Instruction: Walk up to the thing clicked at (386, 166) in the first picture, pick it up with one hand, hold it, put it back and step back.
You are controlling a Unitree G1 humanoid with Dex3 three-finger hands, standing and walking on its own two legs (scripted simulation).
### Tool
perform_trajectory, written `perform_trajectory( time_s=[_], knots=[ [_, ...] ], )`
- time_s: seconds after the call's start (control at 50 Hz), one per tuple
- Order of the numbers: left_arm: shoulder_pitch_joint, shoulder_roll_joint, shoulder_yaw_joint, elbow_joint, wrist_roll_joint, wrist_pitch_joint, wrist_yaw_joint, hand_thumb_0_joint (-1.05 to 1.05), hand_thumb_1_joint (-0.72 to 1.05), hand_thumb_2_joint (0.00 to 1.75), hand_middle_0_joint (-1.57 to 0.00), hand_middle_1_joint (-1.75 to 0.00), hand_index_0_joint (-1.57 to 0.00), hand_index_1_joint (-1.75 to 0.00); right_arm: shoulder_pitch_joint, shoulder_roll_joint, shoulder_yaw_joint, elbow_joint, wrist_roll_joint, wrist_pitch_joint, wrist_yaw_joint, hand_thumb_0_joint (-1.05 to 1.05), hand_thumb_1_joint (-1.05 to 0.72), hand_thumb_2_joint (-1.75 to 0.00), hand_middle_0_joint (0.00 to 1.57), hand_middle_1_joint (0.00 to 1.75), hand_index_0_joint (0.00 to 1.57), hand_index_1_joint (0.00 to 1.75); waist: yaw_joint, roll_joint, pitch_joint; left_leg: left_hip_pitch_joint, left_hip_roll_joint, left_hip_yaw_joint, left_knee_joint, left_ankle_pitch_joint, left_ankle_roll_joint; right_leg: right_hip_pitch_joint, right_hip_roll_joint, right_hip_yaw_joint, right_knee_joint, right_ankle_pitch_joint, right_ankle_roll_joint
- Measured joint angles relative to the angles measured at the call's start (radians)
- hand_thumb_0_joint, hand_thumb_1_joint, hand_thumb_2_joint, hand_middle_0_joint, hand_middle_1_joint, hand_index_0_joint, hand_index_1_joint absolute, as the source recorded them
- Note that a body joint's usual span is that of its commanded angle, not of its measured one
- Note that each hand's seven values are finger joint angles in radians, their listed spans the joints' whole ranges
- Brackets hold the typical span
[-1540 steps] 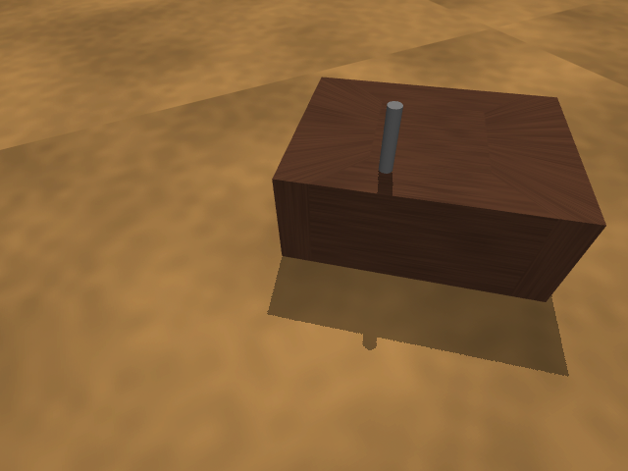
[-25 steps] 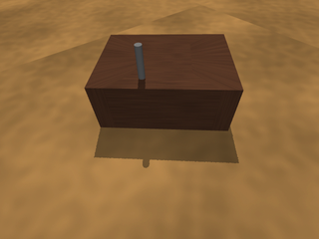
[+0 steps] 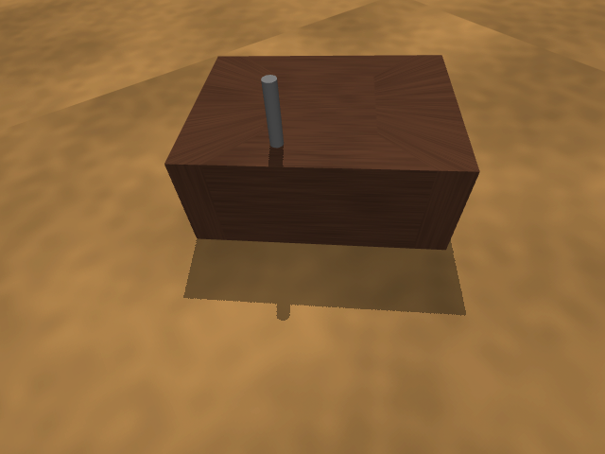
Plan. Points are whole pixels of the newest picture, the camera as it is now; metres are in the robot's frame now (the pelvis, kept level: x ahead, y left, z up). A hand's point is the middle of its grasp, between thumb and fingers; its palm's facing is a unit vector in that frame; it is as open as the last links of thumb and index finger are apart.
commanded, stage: step back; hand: left
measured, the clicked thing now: (273, 113) +1.13 +0.16 -0.21
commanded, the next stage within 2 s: stand in 0.22 s
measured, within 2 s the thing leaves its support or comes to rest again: neither
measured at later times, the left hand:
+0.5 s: hand out of the picture +0.10 +0.26 -0.13, palm faces -0.04 -0.94 -0.33, open 7.4 cm
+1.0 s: hand out of the picture +0.09 +0.25 -0.13, palm faces -0.07 -0.94 -0.34, open 7.4 cm
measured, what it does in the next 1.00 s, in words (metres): stands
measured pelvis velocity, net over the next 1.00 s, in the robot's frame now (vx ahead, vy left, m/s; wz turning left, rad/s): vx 0.01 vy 0.00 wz -0.04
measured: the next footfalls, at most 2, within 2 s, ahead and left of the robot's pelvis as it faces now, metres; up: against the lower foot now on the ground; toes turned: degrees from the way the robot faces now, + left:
none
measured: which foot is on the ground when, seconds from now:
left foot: down 0.00-1.00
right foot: down 0.00-1.00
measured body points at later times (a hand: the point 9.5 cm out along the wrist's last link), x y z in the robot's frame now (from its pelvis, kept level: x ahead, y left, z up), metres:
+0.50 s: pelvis +0.01 +0.01 +0.02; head +0.02 +0.01 +0.47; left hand +0.10 +0.31 -0.11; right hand +0.12 -0.29 -0.11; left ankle +0.05 +0.14 -0.72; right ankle +0.00 -0.12 -0.72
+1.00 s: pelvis +0.01 +0.00 +0.03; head +0.02 +0.00 +0.48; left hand +0.09 +0.30 -0.11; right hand +0.06 -0.30 -0.11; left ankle +0.05 +0.14 -0.72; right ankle +0.00 -0.12 -0.72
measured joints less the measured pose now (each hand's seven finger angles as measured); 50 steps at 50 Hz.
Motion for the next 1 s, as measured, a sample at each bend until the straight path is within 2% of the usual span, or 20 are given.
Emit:
perform_trajectory(
  time_s=[0.04,0.1,0.12,0.16,0.22,0.44,0.72,1.0],
  knots=[
    [-0.018,0.014,0.002,0.002,-0.007,0.015,0.005,0.01,0.90,0.89,-0.21,-0.30,-0.20,-0.30,-0.020,0.023,0.004,0.012,-0.005,0.002,-0.002,0.00,-0.91,-0.90,0.20,0.30,0.20,0.30,0.010,-0.036,0.011,0.006,-0.017,0.025,0.007,-0.006,-0.006,-0.010,-0.020,0.024,0.028,-0.015,0.010],
    [-0.033,0.024,0.000,0.014,-0.016,0.027,0.009,0.01,0.90,0.89,-0.21,-0.30,-0.20,-0.30,-0.046,0.042,0.019,0.019,-0.004,0.006,0.003,0.00,-0.91,-0.90,0.20,0.30,0.20,0.30,0.011,-0.037,0.003,-0.007,0.001,0.032,0.031,-0.034,-0.001,-0.010,0.005,0.041,0.014,-0.028,-0.006],
    [-0.037,0.027,0.000,0.021,-0.015,0.028,0.009,0.01,0.90,0.89,-0.21,-0.30,-0.20,-0.30,-0.056,0.048,0.022,0.023,-0.005,0.008,0.004,0.00,-0.90,-0.90,0.20,0.30,0.20,0.30,0.010,-0.035,0.002,-0.007,0.008,0.030,0.034,-0.038,-0.001,-0.003,0.014,0.041,-0.004,-0.004,-0.007],
    [-0.040,0.029,0.000,0.034,-0.013,0.022,0.007,0.01,0.90,0.89,-0.21,-0.30,-0.20,-0.30,-0.075,0.056,0.029,0.030,-0.004,0.011,0.004,0.00,-0.90,-0.90,0.20,0.30,0.20,0.30,0.009,-0.030,-0.004,-0.006,0.020,0.028,0.032,-0.040,-0.005,0.011,0.026,0.040,-0.035,0.018,0.009],
    [-0.038,0.029,-0.001,0.053,-0.010,0.017,0.002,0.01,0.90,0.89,-0.21,-0.30,-0.20,-0.30,-0.099,0.063,0.034,0.040,0.001,0.010,0.004,0.00,-0.90,-0.90,0.20,0.30,0.20,0.30,0.008,-0.030,-0.017,0.004,0.024,0.032,0.007,-0.031,-0.007,0.023,0.029,0.043,-0.069,0.030,0.013],
    [-0.051,-0.011,-0.040,0.142,-0.013,0.010,-0.012,0.01,0.90,0.89,-0.21,-0.30,-0.20,-0.30,-0.124,0.045,0.047,0.096,0.016,-0.023,0.014,0.00,-0.90,-0.90,0.20,0.30,0.20,0.30,-0.005,-0.013,-0.047,0.123,0.011,0.036,-0.177,0.053,-0.009,0.136,0.021,0.040,-0.241,0.107,0.019],
    [-0.070,-0.012,-0.036,0.174,-0.009,0.007,-0.015,0.01,0.90,0.89,-0.21,-0.30,-0.20,-0.30,-0.085,0.035,0.046,0.150,0.013,-0.016,0.015,0.00,-0.90,-0.90,0.20,0.30,0.20,0.30,-0.024,-0.015,-0.059,0.166,0.021,0.035,-0.277,0.114,-0.022,0.171,0.033,0.038,-0.326,0.162,0.009],
    [-0.052,-0.009,-0.034,0.179,-0.009,0.013,-0.016,0.01,0.90,0.89,-0.21,-0.30,-0.20,-0.30,-0.048,0.037,0.048,0.170,0.010,-0.013,0.015,0.00,-0.91,-0.90,0.20,0.30,0.20,0.30,-0.030,-0.011,-0.053,0.152,0.027,0.034,-0.287,0.118,-0.027,0.157,0.039,0.037,-0.337,0.166,0.004]
  ],
)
